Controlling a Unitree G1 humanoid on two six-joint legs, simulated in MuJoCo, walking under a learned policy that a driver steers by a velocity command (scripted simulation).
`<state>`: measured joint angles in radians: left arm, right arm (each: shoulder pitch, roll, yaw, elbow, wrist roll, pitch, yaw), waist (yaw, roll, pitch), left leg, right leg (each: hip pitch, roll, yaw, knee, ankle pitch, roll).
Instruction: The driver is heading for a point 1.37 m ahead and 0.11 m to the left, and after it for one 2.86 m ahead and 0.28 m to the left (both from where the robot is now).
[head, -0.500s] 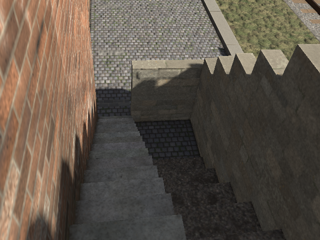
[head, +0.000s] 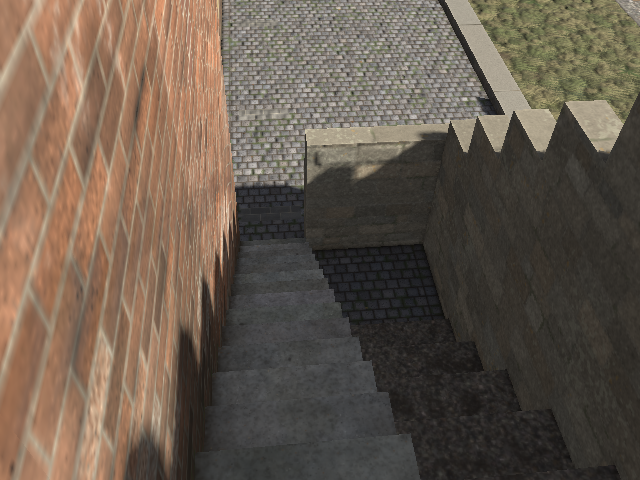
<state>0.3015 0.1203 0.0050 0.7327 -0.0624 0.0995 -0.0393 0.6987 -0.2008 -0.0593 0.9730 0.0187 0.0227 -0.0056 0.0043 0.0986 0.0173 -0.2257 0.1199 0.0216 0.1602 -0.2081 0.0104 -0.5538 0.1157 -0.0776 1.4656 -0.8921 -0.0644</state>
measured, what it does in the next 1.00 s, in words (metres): shifts its weight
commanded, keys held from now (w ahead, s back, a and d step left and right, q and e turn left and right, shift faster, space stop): no key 0.46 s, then w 0.54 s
